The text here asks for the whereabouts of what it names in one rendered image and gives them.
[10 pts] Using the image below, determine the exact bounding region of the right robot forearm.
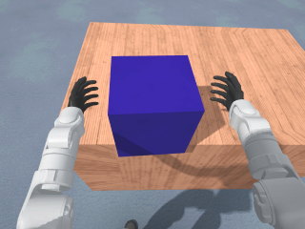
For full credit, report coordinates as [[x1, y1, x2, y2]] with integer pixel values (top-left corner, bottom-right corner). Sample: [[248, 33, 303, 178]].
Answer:
[[229, 99, 305, 187]]

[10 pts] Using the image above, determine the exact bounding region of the right robot upper arm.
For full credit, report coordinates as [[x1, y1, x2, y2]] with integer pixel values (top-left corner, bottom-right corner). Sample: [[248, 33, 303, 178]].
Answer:
[[252, 177, 305, 229]]

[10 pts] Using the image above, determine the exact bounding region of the left robot hand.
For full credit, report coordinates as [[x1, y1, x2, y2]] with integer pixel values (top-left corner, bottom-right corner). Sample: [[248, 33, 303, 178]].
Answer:
[[68, 76, 99, 113]]

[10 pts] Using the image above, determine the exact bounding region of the pedestal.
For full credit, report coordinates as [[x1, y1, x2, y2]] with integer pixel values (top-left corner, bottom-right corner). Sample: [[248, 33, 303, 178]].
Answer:
[[59, 22, 305, 191]]

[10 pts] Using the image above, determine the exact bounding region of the carton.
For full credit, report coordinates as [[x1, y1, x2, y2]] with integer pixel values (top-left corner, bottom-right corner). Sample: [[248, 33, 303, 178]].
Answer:
[[108, 55, 205, 157]]

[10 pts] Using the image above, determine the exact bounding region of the right robot hand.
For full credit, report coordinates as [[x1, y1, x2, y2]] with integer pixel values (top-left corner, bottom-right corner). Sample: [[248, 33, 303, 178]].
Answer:
[[210, 72, 244, 112]]

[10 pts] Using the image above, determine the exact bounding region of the left robot forearm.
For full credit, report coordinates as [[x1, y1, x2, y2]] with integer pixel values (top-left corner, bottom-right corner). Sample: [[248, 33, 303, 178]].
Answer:
[[16, 106, 85, 229]]

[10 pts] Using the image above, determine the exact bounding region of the left robot upper arm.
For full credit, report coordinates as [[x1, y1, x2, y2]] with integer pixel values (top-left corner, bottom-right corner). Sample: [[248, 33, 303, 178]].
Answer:
[[19, 195, 74, 229]]

